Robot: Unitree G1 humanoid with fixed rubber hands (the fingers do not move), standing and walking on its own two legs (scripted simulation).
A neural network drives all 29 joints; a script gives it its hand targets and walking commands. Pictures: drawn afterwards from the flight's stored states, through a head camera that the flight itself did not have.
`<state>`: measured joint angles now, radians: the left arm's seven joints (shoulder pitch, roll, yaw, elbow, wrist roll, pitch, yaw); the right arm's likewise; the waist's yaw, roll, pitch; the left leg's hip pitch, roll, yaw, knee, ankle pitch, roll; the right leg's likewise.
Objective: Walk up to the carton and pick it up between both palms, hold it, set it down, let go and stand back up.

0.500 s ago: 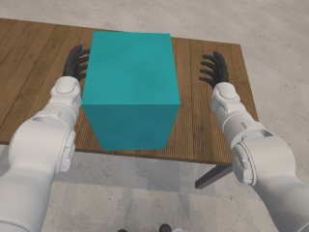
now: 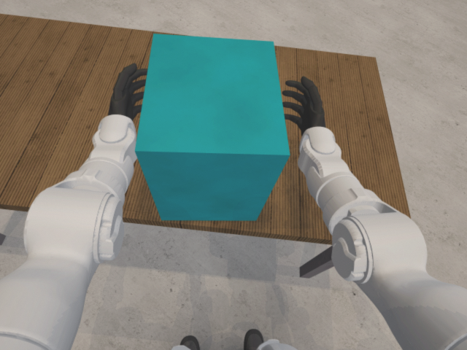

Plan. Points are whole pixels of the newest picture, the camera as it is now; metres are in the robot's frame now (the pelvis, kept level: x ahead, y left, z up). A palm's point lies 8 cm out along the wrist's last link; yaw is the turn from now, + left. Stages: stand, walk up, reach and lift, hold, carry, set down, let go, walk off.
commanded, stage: reach and lift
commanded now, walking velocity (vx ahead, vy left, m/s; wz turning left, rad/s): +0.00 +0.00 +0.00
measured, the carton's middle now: (211, 139) +0.47 +0.02 +0.02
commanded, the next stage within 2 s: none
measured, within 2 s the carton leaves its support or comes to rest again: neither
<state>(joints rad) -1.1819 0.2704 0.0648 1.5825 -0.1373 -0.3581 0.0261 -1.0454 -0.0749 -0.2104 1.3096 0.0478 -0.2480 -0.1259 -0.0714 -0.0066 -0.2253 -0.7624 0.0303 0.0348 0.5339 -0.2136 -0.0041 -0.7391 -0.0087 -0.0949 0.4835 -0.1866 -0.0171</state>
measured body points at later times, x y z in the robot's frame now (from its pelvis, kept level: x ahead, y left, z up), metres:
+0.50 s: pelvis +0.02 +0.01 +0.02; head +0.11 +0.02 +0.46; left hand +0.48 +0.16 +0.07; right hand +0.45 -0.13 +0.06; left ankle +0.00 +0.11 -0.72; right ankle +0.00 -0.11 -0.73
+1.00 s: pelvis +0.03 +0.01 +0.02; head +0.12 +0.02 +0.46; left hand +0.48 +0.16 +0.06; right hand +0.45 -0.13 +0.06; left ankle +0.00 +0.11 -0.73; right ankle +0.00 -0.11 -0.73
